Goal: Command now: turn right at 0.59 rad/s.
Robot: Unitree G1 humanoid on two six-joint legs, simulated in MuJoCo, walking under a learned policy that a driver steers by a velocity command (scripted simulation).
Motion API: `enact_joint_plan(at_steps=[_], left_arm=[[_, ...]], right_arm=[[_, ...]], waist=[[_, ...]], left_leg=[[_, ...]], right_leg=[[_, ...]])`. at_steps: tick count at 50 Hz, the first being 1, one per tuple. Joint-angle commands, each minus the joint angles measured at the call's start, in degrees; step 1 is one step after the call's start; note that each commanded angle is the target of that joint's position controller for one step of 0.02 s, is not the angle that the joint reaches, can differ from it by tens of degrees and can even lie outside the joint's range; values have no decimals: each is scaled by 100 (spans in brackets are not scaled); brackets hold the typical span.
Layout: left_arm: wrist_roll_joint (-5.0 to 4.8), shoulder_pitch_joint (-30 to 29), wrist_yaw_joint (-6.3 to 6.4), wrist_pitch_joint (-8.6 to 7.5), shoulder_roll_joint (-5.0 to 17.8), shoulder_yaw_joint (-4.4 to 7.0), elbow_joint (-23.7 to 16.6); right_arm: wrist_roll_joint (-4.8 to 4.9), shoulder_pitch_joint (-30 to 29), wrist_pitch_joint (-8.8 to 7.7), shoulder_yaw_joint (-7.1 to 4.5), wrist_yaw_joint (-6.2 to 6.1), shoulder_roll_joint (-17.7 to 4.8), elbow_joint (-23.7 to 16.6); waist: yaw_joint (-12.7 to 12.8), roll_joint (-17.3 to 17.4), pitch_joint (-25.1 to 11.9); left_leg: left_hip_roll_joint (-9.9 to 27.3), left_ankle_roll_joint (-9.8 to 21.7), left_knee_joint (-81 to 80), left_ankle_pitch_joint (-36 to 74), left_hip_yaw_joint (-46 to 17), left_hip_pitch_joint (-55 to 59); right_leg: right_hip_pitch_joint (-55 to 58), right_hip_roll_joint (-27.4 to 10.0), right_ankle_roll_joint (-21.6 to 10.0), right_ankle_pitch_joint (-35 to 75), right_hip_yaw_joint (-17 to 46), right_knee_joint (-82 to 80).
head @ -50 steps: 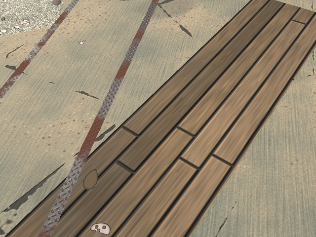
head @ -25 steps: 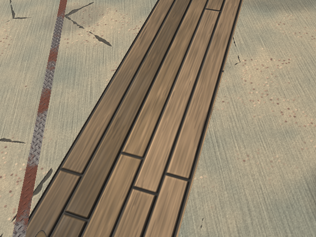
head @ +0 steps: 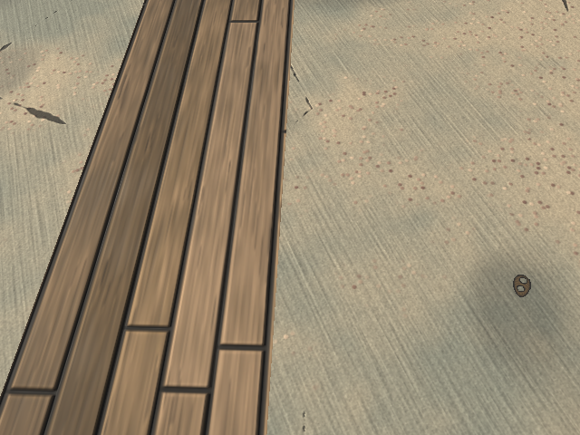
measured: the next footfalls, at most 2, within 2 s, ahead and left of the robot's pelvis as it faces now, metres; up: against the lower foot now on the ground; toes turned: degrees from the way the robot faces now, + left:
left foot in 0.08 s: +0.05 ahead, +0.14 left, +0.00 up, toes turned -7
right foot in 0.52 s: +0.00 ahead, -0.13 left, +0.00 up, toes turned -21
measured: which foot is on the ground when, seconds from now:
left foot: up 0.00-0.06, down 0.08-0.52, up 0.54-0.98, down 1.00-1.00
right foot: down 0.00-0.08, up 0.10-0.50, down 0.52-1.00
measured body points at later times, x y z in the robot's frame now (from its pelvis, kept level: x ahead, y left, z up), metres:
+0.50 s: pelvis -0.01 +0.00 -0.01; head +0.03 -0.02 +0.44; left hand +0.24 +0.21 -0.09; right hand +0.02 -0.32 -0.12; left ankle +0.02 +0.14 -0.74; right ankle -0.03 -0.12 -0.73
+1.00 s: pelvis +0.01 -0.02 -0.01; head +0.03 -0.03 +0.44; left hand +0.29 +0.12 -0.09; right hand -0.01 -0.34 -0.11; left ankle +0.06 +0.09 -0.74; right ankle -0.04 -0.12 -0.74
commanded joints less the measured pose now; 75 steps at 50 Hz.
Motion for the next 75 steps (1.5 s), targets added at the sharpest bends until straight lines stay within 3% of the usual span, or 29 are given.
enact_joint_plan(at_steps=[1, 3, 4, 5, 6, 7, 10, 17, 24, 25, 26, 27, 28, 29, 31, 44, 49, 51, 52, 53, 57, 61, 65, 69, 70, 71, 72, 73, 75], left_arm=[[-21, -115, 12, -12, 967, 241, -433], [-92, -310, 48, 48, 920, 207, -518], [-71, -212, 65, 66, 722, 149, -568], [-2, 234, 44, 61, 320, 52, -551], [-19, 155, 22, -12, 782, 196, -716], [-30, 217, 8, -25, 1188, 321, -575], [-39, 392, 0, 134, 908, 301, -362], [-64, -276, -129, 122, 468, 63, -892], [-79, 236, -289, 220, 577, 160, -893], [-64, 508, -250, 218, 700, 237, -788], [-76, 790, -167, 193, 1211, 399, -778], [57, 754, -135, 117, 1798, 449, -993], [183, 914, -224, -50, 1466, 368, -972], [176, 660, -241, -158, 1316, 291, -922], [-10, 66, -181, -175, 1025, 201, -948], [77, 25, -103, -35, 984, 96, -943], [23, 84, -139, -40, 697, -76, -768], [74, 68, -132, -153, 182, -227, -912], [-55, -336, -96, -262, 567, -118, -1124], [-153, -393, -81, -332, 879, 8, -1063], [-15, -332, -222, -477, 517, -35, -856], [-35, -746, -330, -589, 80, -198, -899], [-118, -962, -428, -622, 208, -179, -927], [-131, 3, -412, -619, 600, 23, -646], [-115, 755, -346, -612, 832, 148, -476], [52, 1698, -260, -586, 1335, 253, -408], [96, 1897, -312, -603, 1497, 264, -341], [46, 1613, -328, -639, 992, 120, -304], [24, 963, -316, -648, 598, -11, -309]], right_arm=[[23, 88, -154, -125, 62, -568, -348], [7, 545, -203, -166, 116, -630, -245], [-64, 767, -189, -250, 104, -927, -206], [-144, 659, -114, -306, 37, -1289, -282], [-321, 623, -114, -287, 71, -1285, -337], [-298, 283, -140, -219, 57, -1013, -520], [-78, -96, -96, -102, -32, -628, -654], [-106, 493, 70, -213, -130, -1035, -658], [141, 298, 57, -292, 46, -1216, -749], [144, 532, 42, -242, 69, -1006, -655], [-35, 756, 31, -152, 102, -682, -656], [-269, 466, 7, -21, 92, -387, -1065], [-147, -7, -8, -130, 44, -736, -1145], [-8, -35, 11, -173, 26, -844, -1169], [-73, 184, 57, -228, -50, -930, -1007], [-31, 226, -1, -100, 86, -615, -1161], [-10, 715, -204, -33, 231, -425, -1096], [-150, 1499, -288, -157, 179, -1102, -938], [-208, 1783, -342, -263, 224, -1393, -839], [-159, 1603, -398, -202, 186, -1149, -888], [-28, 1554, -411, -59, 54, -750, -911], [3, 1741, -370, -64, 52, -807, -874], [85, 2019, -330, -116, 125, -1075, -780], [134, 1916, -276, -97, 129, -1084, -747], [95, 1966, -295, -11, 133, -846, -754], [-43, 1982, -342, 179, 133, -319, -1027], [104, 2213, -445, 221, 93, -192, -1143], [252, 1879, -466, 49, 107, -790, -1106], [192, 1475, -452, 25, 146, -774, -1120]], waist=[[-60, -961, -841], [-343, -867, -869], [-312, -432, -961], [85, 1118, -966], [0, 1695, -775], [68, 1063, -608], [103, 746, -343], [-379, 965, -500], [-27, 976, -524], [50, 680, -622], [47, -525, -776], [-39, -1941, -826], [409, -1182, -1215], [214, -978, -918], [-72, -684, -603], [90, -882, -653], [-189, -716, -465], [-235, 660, -455], [-465, 1343, 49], [-418, 999, 446], [-359, 761, 314], [-566, 777, 166], [-660, 878, 219], [51, 746, -178], [436, 508, -676], [748, -621, -1639], [588, -1793, -2019], [606, -1137, -1268], [305, -590, -438]], left_leg=[[-84, 85, -666, 21, 29, 160], [-8, 240, -1959, 1043, 148, 1007], [694, 480, -2195, 1516, -325, 1760], [1947, 1032, -2170, 2927, -1475, 2379], [2673, 1972, -2410, 3263, -2531, 1935], [2492, 1977, -2392, 3066, -2046, 1764], [1668, 1495, -2288, 2650, -712, 1665], [1813, 1681, -2378, 2898, 89, 2305], [1928, 1201, -1680, 2569, 642, 1769], [1733, 878, -1120, 2143, 910, 1394], [1219, 364, 262, 741, 1407, 271], [376, -40, 1799, -1952, 1280, -1419], [313, -20, 2756, -1990, 331, -1475], [415, 84, 2963, -1506, 183, -1524], [541, 121, 2585, -600, 94, -1434], [158, -21, 236, -137, 189, -52], [60, 429, -1561, 415, 525, 1415], [1510, 1254, -2311, -966, -1478, 2350], [2389, 2031, -3141, -1843, -3209, 2096], [2413, 2088, -3181, -2186, -3221, 1983], [1601, 1527, -3235, -682, -1605, 2326], [1229, 1433, -3254, 719, -548, 1950], [1431, 1452, -3153, 982, -441, 1779], [1450, 1158, -2167, 2503, -198, 1668], [1124, 958, -1013, 2849, 109, 1210], [597, 586, 1157, 1324, 464, -299], [-61, 471, 2514, -1275, -13, -1502], [256, 516, 3128, -975, -367, -2025], [671, 581, 2885, 34, -183, -1961]], right_leg=[[1016, -1418, -962, 1845, 1843, -427], [747, -1111, -629, 1553, 1771, -122], [120, -781, -335, 558, 1484, 389], [-912, 143, 22, -1865, 425, 1747], [-1689, 277, 257, -2805, 108, 2862], [-1691, -64, 366, -2358, 216, 3670], [-1826, -216, 672, -1414, -44, 4406], [-1490, -705, 846, -1115, -726, 2630], [215, -506, 256, -248, -1326, 240], [922, -388, 58, 319, -1225, -300], [2005, -1171, -296, 2112, -13, -573], [2352, -2672, -1462, 3618, 2139, -504], [1993, -2764, -1919, 3181, 2213, -700], [1734, -2424, -1629, 2674, 1652, -759], [1314, -1859, -1051, 1903, 1043, -762], [764, -1522, -1090, 1104, 1414, -543], [-53, -1013, -706, -2288, 1617, -624], [-1457, 35, -10, -2303, 130, 1370], [-2387, 123, 157, -2555, -183, 2433], [-2749, -202, 175, -2139, 125, 3095], [-2859, -665, 326, -614, -389, 3130], [-1909, -666, 453, 64, -901, 1766], [-1103, -536, 383, 147, -1064, 745], [560, -321, -53, 341, -1168, 33], [1753, -534, -235, 310, -919, -18], [3535, -2038, -772, -355, 996, -147], [3843, -2869, -1342, -1646, 3293, -1115], [3299, -2728, -1166, -2084, 2853, -1258], [2185, -2245, -866, -1144, 1383, -1419]])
